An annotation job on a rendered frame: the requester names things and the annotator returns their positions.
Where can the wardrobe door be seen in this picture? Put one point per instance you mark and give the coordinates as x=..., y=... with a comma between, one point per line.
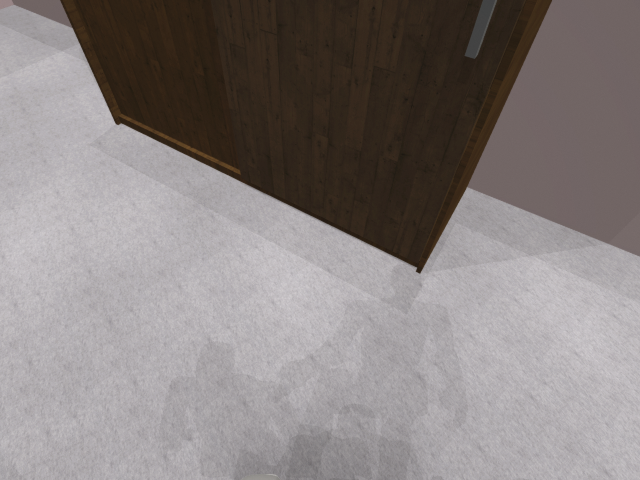
x=162, y=62
x=358, y=111

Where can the handle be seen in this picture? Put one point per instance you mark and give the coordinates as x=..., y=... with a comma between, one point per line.
x=480, y=27

